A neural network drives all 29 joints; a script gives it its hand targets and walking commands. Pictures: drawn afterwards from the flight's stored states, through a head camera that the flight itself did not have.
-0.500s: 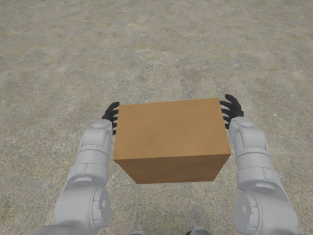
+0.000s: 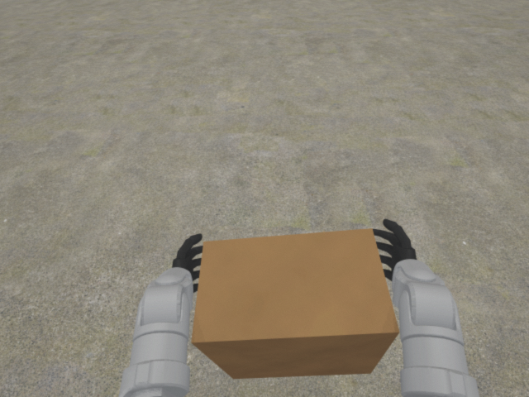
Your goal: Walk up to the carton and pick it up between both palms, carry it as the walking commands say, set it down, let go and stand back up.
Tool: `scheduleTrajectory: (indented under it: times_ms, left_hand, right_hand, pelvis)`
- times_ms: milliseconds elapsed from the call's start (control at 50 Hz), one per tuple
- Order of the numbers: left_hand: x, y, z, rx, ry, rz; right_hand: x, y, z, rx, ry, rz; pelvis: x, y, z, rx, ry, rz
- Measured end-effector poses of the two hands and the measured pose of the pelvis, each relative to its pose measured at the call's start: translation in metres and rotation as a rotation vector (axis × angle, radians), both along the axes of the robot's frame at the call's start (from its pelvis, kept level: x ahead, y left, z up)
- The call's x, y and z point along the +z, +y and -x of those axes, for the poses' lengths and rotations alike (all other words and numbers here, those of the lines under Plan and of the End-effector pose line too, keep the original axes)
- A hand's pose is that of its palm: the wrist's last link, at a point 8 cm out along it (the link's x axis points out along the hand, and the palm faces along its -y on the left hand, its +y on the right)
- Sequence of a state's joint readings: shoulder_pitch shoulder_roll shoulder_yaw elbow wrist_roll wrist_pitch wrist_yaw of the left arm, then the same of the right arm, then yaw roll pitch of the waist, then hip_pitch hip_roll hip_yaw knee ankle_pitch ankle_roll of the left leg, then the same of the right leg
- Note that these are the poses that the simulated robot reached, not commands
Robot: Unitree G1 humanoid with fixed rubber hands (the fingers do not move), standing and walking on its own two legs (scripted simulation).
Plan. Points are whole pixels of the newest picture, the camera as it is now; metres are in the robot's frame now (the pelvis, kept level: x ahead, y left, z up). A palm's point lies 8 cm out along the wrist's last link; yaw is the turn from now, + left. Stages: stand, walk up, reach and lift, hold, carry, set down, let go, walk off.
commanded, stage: reach and lift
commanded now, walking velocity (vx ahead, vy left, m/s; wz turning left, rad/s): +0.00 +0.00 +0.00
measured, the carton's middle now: (294, 313) +0.27 -0.02 -0.03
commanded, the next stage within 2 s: hold in 0.94 s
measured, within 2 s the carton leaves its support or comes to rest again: neither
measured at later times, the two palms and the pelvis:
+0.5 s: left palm (176, 308) +0.25 +0.16 +0.03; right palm (405, 295) +0.26 -0.18 +0.04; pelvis -0.03 +0.00 +0.00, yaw +0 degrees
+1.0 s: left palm (170, 293) +0.27 +0.17 +0.04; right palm (397, 283) +0.27 -0.17 +0.05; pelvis -0.01 +0.00 +0.00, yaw +0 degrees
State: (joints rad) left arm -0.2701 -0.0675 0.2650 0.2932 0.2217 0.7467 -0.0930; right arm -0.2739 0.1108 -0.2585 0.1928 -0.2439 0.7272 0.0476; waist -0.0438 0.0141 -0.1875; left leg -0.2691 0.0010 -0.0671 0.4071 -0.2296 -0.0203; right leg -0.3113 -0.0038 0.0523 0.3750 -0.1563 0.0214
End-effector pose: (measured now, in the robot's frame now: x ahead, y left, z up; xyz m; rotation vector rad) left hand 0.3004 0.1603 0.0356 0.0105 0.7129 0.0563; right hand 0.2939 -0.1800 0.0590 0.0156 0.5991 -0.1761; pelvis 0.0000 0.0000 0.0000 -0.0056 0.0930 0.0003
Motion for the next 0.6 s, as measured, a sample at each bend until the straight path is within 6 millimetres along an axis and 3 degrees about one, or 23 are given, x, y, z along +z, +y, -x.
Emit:
scheduleTrajectory:
  times_ms: [260, 380, 480, 600]
  left_hand:
    - [0.011, 0.008, 0.029, 0.027, -0.020, 0.008]
    - [0.004, 0.007, 0.043, 0.036, 0.001, -0.009]
    - [-0.006, 0.004, 0.048, 0.037, 0.017, -0.033]
    - [-0.001, 0.002, 0.040, 0.033, -0.009, -0.062]
  right_hand:
    - [0.008, 0.008, 0.027, 0.004, -0.011, -0.007]
    - [-0.005, 0.006, 0.037, 0.014, 0.020, -0.033]
    - [-0.016, 0.003, 0.037, 0.018, 0.040, -0.045]
    - [-0.016, 0.002, 0.026, 0.025, 0.014, -0.061]
  pelvis:
    - [0.002, 0.003, 0.008, 0.001, -0.083, 0.004]
    - [0.002, 0.001, 0.021, 0.002, -0.107, 0.001]
    - [0.001, -0.003, 0.028, 0.002, -0.121, -0.003]
    - [0.001, -0.005, 0.025, 0.002, -0.117, -0.006]
